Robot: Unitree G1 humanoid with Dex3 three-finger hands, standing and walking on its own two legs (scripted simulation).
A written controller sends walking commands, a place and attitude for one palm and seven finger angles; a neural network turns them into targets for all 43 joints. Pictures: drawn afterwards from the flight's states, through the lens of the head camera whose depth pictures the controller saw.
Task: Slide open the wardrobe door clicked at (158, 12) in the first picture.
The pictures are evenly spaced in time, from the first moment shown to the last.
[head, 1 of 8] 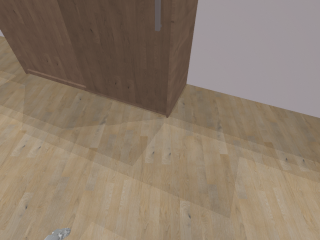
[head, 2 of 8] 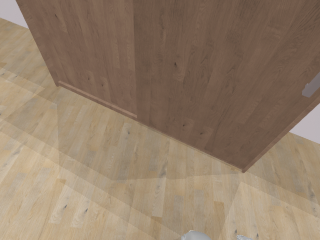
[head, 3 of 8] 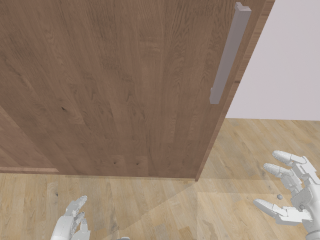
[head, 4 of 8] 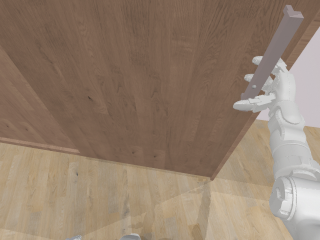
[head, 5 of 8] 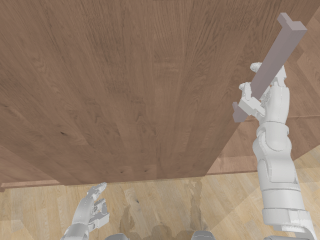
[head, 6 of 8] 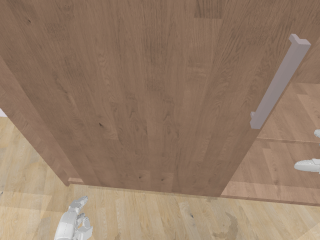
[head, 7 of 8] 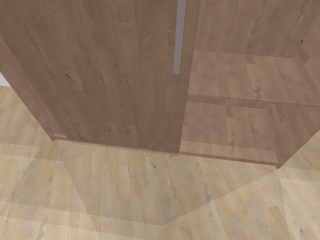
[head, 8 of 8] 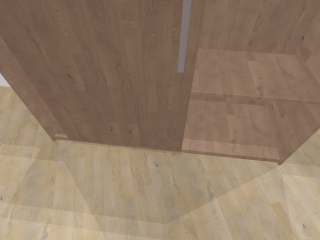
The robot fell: no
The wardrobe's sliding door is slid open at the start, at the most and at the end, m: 0.00 0.69 0.68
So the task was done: yes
